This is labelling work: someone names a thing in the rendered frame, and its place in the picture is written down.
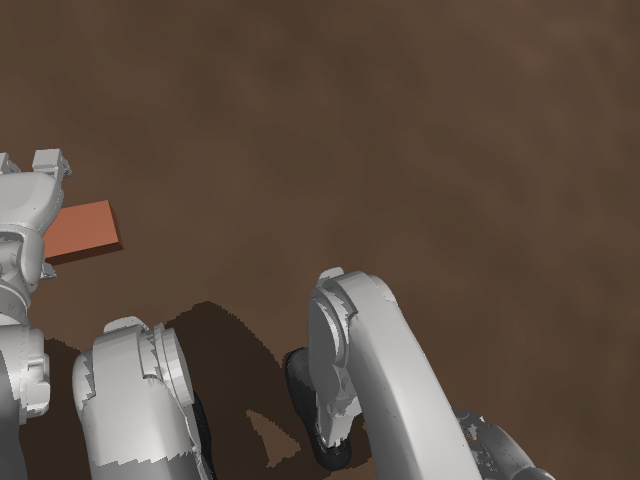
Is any left robot hand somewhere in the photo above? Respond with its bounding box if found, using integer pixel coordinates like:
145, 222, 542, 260
0, 149, 72, 281

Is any right robot foot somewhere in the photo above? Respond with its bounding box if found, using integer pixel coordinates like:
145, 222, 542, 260
285, 348, 352, 471

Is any carton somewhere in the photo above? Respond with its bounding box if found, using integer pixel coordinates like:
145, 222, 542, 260
42, 200, 124, 266

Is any left robot arm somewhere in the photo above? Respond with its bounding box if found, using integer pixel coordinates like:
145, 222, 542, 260
0, 224, 50, 480

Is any right robot hand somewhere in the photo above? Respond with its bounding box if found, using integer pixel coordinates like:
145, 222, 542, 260
453, 409, 536, 480

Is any left robot foot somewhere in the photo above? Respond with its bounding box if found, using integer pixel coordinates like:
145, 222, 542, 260
192, 390, 217, 480

